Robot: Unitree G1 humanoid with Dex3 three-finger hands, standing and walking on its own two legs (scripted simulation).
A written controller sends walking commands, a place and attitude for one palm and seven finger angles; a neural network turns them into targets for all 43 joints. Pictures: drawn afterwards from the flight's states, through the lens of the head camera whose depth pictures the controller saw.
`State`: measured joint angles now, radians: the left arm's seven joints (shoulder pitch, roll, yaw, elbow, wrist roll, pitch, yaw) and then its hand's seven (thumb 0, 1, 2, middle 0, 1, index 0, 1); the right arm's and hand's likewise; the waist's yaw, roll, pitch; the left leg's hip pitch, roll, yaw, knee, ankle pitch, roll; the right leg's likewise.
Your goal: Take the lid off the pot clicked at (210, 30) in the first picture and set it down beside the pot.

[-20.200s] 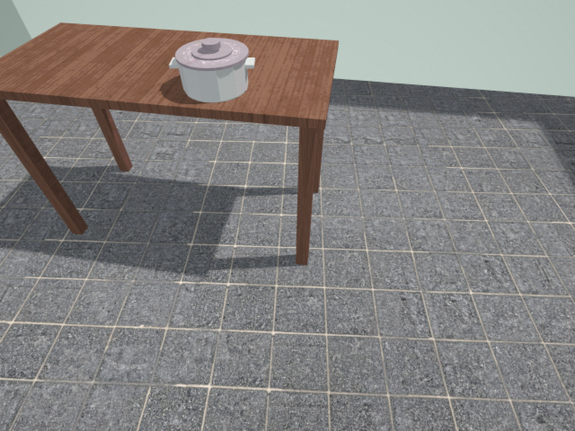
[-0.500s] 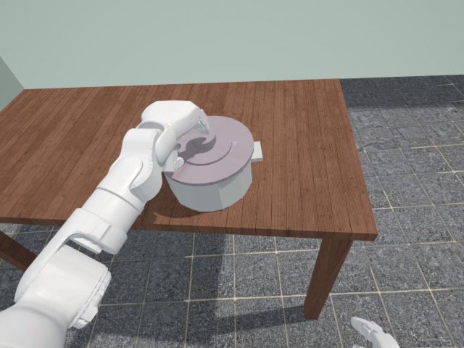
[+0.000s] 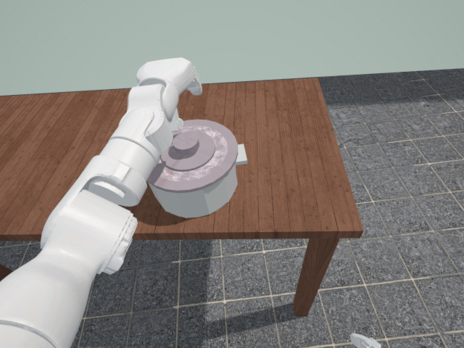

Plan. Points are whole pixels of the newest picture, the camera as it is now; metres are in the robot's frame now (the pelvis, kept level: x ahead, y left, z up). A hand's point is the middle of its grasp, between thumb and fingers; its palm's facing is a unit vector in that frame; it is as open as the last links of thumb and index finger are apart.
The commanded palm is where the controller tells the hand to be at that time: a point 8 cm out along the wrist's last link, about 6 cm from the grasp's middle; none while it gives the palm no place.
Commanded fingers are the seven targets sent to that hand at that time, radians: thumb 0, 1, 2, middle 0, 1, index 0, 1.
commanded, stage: move the open hand above the knob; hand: left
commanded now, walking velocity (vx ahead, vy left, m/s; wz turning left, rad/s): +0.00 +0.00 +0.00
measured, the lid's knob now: (186, 143) +0.49 +0.08 +0.09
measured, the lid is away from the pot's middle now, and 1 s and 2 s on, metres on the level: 0.00 0.00 0.00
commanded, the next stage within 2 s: lower the open fingers around the knob in 1.14 s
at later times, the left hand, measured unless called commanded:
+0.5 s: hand (180, 133) +0.45 +0.07 +0.16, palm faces -0.24 +0.02 -0.97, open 10.0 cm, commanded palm +0.45 +0.08 +0.22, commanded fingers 0.00 -0.31 1.47 -0.84 -0.08 -0.84 -0.08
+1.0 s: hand (172, 122) +0.47 +0.08 +0.16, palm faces -0.21 -0.02 -0.98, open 10.0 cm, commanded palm +0.44 +0.09 +0.22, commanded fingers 0.00 -0.31 1.47 -0.84 -0.08 -0.84 -0.08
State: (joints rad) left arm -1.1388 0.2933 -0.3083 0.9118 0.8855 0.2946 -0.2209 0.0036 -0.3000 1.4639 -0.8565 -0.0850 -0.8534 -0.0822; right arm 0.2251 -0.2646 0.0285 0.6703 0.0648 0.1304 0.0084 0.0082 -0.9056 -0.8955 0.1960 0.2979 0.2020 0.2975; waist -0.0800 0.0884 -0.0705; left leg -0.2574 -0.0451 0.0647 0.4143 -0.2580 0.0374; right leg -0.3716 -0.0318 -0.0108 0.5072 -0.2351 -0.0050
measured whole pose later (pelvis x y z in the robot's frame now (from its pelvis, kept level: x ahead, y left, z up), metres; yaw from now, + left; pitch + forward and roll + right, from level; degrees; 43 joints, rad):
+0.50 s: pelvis +0.00 +0.01 +0.00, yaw +2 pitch +5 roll +1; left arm -1.03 0.28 -0.42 0.72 0.85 0.26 -0.32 0.00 -0.30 1.46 -0.86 -0.09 -0.85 -0.08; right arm 0.19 -0.27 0.01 0.64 0.07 0.13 0.01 0.01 -0.90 -0.90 0.20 0.30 0.20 0.30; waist -0.06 0.09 -0.05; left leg -0.25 -0.06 0.04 0.43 -0.26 0.05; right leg -0.35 -0.05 -0.04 0.50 -0.24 0.00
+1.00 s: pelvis +0.00 +0.00 +0.00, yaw +1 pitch +6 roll +1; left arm -1.09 0.28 -0.36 0.85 0.89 0.32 -0.27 0.00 -0.30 1.46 -0.85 -0.08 -0.85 -0.08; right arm 0.23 -0.27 0.01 0.66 0.06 0.15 0.02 0.01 -0.91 -0.90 0.20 0.30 0.20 0.30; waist -0.07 0.08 -0.06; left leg -0.26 -0.05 0.05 0.41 -0.25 0.05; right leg -0.37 -0.04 -0.02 0.49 -0.23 0.00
